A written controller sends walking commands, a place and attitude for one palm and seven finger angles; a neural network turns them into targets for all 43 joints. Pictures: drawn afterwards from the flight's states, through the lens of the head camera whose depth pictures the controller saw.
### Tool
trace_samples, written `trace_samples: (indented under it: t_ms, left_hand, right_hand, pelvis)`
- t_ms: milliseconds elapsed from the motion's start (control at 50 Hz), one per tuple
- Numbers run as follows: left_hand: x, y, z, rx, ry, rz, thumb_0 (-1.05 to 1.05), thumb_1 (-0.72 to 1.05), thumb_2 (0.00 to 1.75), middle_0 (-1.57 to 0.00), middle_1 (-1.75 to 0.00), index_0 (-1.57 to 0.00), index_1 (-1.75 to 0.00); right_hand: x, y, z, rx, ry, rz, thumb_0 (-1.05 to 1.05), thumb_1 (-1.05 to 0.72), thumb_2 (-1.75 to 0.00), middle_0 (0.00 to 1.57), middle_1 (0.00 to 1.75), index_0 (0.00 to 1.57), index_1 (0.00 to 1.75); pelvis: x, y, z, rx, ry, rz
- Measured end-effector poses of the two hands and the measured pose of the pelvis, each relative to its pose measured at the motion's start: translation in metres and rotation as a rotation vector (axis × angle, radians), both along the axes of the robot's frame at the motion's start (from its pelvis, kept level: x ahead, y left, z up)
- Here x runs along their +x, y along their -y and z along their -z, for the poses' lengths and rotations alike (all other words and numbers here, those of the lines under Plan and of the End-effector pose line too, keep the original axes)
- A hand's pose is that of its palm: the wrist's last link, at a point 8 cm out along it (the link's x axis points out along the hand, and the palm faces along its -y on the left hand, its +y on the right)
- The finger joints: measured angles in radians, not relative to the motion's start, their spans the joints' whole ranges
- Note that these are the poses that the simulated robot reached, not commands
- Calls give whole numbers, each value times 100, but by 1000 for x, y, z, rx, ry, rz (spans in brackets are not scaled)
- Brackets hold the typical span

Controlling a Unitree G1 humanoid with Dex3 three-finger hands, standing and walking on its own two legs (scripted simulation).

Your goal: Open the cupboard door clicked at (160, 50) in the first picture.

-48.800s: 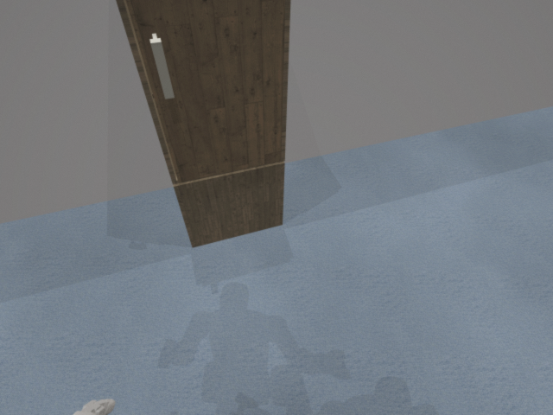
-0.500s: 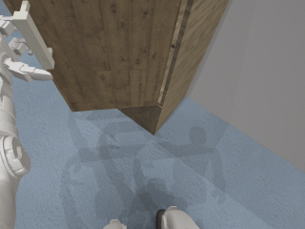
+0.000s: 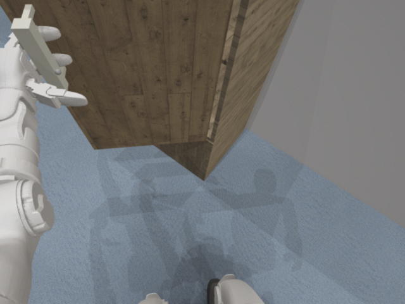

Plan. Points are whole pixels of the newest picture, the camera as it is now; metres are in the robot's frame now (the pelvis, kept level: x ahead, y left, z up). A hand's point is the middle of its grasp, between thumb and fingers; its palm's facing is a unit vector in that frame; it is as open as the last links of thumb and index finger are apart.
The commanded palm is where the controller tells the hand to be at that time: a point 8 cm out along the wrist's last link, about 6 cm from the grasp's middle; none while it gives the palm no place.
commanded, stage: slide the fingers in behind the handle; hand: left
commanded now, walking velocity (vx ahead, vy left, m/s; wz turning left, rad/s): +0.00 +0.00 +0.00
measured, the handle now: (46, 52) +0.57 +0.24 +0.11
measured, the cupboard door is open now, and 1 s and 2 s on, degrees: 44 45 62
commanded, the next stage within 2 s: close the thumb around the handle in 0.48 s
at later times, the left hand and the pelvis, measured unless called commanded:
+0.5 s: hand (58, 73) +0.52 +0.21 +0.11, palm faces +0.07 -1.00 -0.01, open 14.0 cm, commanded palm +0.50 +0.24 +0.11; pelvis +0.01 +0.00 +0.00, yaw +1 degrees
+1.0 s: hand (58, 75) +0.52 +0.21 +0.11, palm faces +0.07 -1.00 -0.01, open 9.3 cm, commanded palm +0.50 +0.25 +0.11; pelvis +0.00 +0.00 +0.00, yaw +1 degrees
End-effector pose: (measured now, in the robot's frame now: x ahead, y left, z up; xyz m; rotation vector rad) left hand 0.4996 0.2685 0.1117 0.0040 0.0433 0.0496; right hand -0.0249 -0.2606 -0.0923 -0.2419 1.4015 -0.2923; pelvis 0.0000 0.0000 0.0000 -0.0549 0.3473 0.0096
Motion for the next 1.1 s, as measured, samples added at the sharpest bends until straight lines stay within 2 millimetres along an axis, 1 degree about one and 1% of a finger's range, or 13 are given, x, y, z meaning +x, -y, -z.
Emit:
trace_samples:
  t_ms: [180,340,600,680,760,840,1100]
  left_hand:
    - [-2,1,0,-3,9,-23,-1,-50,30,-29,-120,-30,-120]
    - [-1,1,1,0,12,-20,-1,-50,30,-30,-120,-30,-120]
    - [-4,2,1,1,16,-21,-1,-50,30,-30,-120,-30,-120]
    - [-6,2,1,3,18,-21,-1,-47,31,-30,-121,-30,-120]
    - [-8,2,1,4,19,-20,-1,-37,36,-30,-122,-30,-121]
    - [-7,2,1,3,17,-20,-1,-21,43,-31,-124,-31,-123]
    - [-7,1,1,0,15,-10,0,48,72,-35,-131,-36,-130]
  right_hand:
    - [5,-5,6,27,-11,-30,0,-91,-90,20,30,20,30]
    - [9,-4,5,19,-9,-36,0,-91,-90,20,30,20,30]
    - [12,-5,5,26,-3,-32,0,-91,-90,20,30,20,30]
    - [13,-6,6,30,2,-31,0,-91,-90,20,30,20,30]
    - [14,-7,6,33,7,-33,0,-91,-90,20,30,20,30]
    - [15,-6,7,29,12,-35,0,-91,-90,20,30,20,30]
    - [8,-3,4,12,10,-27,0,-91,-90,20,30,20,30]
  pelvis:
    - [1,-1,1,1,-1,-14]
    - [3,-2,1,-1,-5,-20]
    - [6,-3,0,-2,5,-18]
    - [6,-4,0,-2,7,-17]
    - [6,-4,0,-1,11,-17]
    - [4,-3,0,0,12,-18]
    - [1,-3,0,1,9,-12]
